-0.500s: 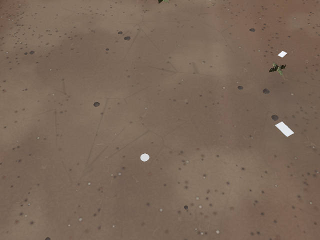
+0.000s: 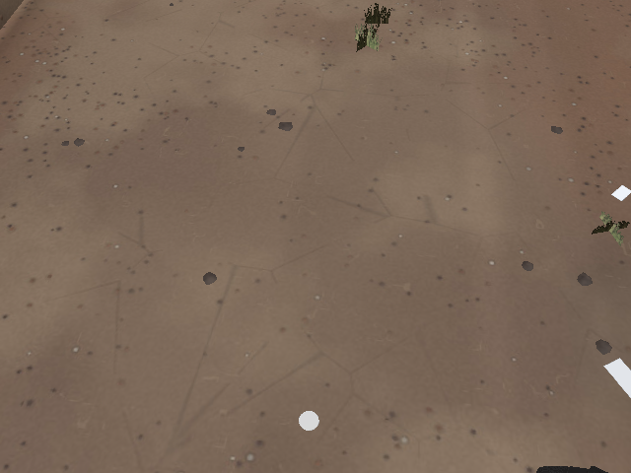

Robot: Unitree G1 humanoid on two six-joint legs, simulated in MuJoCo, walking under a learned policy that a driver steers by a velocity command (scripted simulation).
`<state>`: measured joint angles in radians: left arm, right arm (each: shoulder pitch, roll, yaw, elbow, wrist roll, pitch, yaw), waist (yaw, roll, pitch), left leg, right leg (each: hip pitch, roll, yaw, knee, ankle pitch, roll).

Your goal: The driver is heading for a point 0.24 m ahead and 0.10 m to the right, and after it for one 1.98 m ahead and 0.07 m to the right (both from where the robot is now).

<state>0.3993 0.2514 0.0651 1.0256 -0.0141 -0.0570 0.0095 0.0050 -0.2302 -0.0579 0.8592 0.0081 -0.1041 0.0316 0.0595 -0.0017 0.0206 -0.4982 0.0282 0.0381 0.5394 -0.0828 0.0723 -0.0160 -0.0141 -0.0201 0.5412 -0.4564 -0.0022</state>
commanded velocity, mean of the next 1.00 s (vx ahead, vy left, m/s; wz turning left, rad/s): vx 0.14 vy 0.00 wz -0.22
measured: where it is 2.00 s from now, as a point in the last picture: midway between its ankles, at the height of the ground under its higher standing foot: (371, 441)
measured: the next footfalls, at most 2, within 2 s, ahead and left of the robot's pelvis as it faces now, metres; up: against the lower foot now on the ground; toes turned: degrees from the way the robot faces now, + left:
right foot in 0.46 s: +0.29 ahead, -0.13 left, +0.00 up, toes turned -14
left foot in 0.80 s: +0.28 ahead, +0.12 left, +0.00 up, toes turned -12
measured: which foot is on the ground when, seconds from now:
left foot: down 0.00-0.46, up 0.48-0.78, down 0.80-1.00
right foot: down 0.00-0.00, up 0.02-0.44, down 0.46-1.00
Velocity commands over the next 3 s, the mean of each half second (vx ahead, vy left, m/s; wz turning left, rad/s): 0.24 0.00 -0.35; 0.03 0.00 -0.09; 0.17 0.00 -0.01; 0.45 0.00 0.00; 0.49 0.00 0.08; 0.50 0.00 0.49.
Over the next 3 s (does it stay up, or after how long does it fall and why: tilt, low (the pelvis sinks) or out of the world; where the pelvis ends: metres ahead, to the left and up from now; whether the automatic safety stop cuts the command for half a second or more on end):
stays up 1.13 -0.15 -0.01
